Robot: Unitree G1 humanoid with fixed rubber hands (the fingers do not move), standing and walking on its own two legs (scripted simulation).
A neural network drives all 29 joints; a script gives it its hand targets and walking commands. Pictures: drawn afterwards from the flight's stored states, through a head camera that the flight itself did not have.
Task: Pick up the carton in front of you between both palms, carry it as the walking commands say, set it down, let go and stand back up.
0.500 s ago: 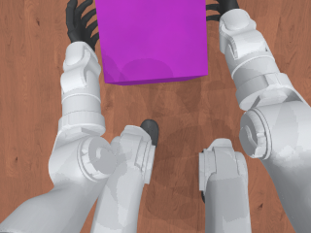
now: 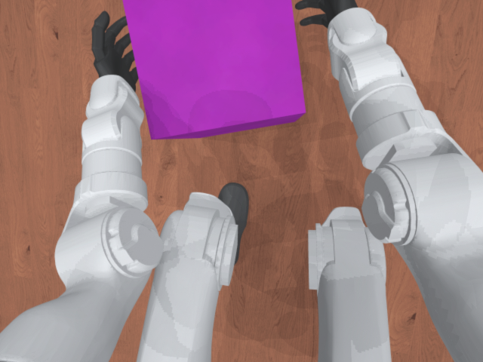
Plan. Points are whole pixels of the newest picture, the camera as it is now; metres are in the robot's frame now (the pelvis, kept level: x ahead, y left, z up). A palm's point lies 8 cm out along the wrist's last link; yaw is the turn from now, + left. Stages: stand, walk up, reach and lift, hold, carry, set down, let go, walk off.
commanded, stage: set down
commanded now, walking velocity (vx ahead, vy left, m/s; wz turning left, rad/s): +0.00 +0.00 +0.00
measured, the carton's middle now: (228, 69) +0.51 +0.10 -0.26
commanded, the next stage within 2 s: let go in 1.60 s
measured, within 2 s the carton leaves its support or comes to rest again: rests again in 0.02 s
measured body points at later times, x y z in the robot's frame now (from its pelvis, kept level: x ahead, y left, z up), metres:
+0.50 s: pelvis -0.01 +0.00 -0.01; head +0.36 -0.04 +0.24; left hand +0.47 +0.25 -0.18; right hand +0.56 -0.12 -0.22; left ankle +0.15 +0.13 -0.36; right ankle +0.06 -0.11 -0.36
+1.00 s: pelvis -0.02 +0.01 +0.06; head +0.32 +0.03 +0.35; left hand +0.46 +0.26 -0.07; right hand +0.58 -0.11 -0.07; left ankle +0.14 +0.13 -0.36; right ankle +0.06 -0.11 -0.36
